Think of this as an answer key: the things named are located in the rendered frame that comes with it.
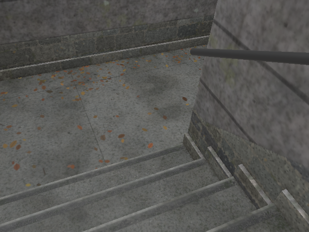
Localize stairs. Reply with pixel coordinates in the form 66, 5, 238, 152
0, 143, 295, 232

